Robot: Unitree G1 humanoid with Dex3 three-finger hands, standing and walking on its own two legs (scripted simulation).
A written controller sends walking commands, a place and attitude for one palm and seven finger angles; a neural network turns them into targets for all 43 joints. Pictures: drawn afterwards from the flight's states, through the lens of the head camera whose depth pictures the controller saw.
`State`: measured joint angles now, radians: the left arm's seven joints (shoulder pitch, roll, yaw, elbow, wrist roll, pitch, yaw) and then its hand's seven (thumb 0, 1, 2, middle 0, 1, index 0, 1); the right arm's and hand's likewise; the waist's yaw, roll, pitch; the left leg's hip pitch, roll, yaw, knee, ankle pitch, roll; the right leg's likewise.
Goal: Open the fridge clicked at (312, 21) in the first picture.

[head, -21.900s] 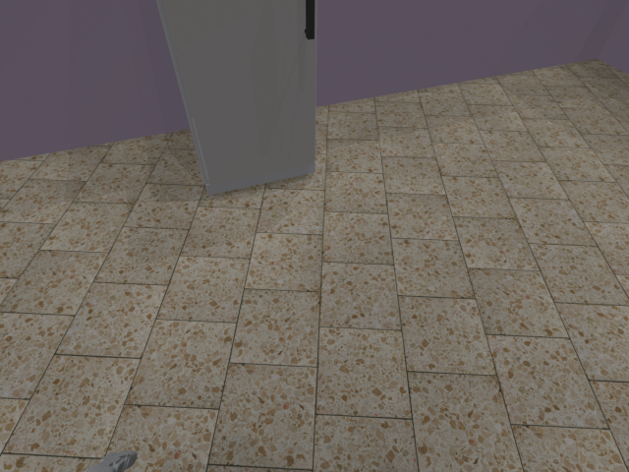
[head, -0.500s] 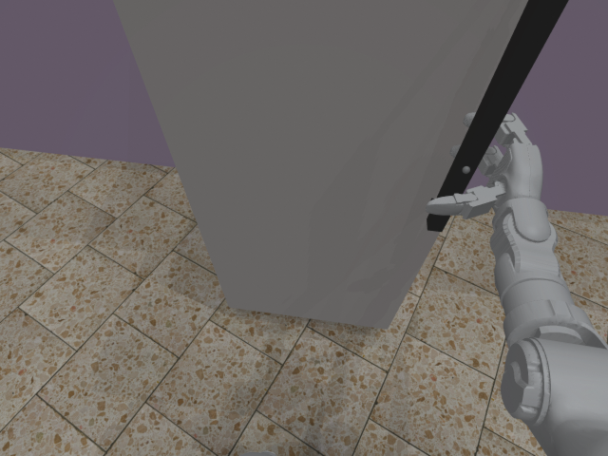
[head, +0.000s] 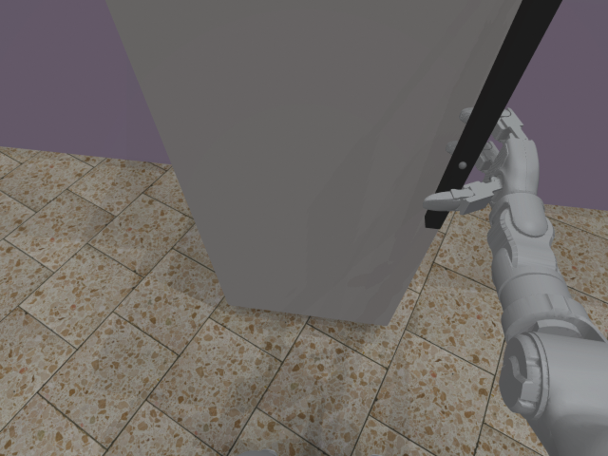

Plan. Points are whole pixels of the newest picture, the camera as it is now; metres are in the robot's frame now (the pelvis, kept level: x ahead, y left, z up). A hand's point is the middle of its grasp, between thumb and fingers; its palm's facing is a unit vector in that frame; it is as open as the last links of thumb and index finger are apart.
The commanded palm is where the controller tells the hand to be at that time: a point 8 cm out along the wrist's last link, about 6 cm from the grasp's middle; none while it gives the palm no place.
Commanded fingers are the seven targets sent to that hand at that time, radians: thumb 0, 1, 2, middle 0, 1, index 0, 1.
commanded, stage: slide the fingers in behind the handle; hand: right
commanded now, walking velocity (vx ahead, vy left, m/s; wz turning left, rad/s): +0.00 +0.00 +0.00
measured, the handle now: (482, 105) +0.53 -0.13 +0.18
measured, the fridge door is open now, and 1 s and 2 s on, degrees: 0 0 0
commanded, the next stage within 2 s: grip the handle and tug to test in 0.08 s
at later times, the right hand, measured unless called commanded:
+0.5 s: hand (458, 165) +0.48 -0.11 +0.13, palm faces -0.02 +1.00 -0.01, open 11.5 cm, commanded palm +0.45 -0.17 +0.12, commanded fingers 0.00 -0.29 -0.64 0.38 1.31 0.38 1.31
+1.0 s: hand (453, 167) +0.48 -0.11 +0.13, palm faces -0.03 +1.00 +0.00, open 5.9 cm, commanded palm +0.45 -0.17 +0.12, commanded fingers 0.00 -0.90 -0.90 0.45 1.40 0.45 1.40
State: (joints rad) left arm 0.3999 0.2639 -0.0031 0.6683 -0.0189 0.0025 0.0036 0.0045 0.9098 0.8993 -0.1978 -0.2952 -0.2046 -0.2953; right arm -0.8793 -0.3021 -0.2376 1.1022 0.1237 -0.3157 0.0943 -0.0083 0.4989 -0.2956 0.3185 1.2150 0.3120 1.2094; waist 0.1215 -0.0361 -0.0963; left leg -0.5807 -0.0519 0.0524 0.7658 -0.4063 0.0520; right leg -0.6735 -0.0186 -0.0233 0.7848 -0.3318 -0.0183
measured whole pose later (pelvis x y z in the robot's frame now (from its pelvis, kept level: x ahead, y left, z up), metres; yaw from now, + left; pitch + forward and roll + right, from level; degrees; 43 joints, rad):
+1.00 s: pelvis +0.00 +0.00 +0.00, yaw +0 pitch +12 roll +1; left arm 0.39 0.26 0.00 0.66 -0.02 0.01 0.00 0.00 0.91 0.90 -0.20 -0.30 -0.20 -0.30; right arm -0.85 -0.27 -0.24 1.08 0.11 -0.31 0.07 0.01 -0.67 -0.82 0.39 1.38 0.38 1.37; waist 0.12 -0.04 -0.10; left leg -0.57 -0.05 0.04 0.76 -0.40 0.05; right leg -0.65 -0.02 -0.03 0.78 -0.33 -0.02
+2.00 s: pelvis +0.03 +0.00 +0.01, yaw +2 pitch +11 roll +0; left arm 0.35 0.25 0.01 0.60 -0.02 0.03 -0.02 0.01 0.91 0.90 -0.20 -0.30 -0.20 -0.30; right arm -0.58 -0.19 -0.18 0.69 0.14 -0.17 0.02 0.01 -0.72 -0.77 0.32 1.40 0.32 1.39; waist 0.09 -0.04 -0.12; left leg -0.46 -0.05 0.01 0.70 -0.42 0.05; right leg -0.54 -0.01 -0.05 0.71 -0.36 -0.02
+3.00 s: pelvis -0.02 +0.09 +0.03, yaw -16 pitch +0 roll +0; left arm 0.24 0.17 0.01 0.63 0.04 -0.01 0.08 0.01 0.91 0.90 -0.20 -0.30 -0.20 -0.30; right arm 0.06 -0.12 0.19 -0.10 -0.01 -0.07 -0.06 -0.03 -0.63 -0.70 0.33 1.30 0.25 1.33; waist 0.10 -0.05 0.06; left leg -0.57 -0.04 0.03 1.06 -0.34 -0.01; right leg -0.30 0.00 0.10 0.53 -0.22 0.02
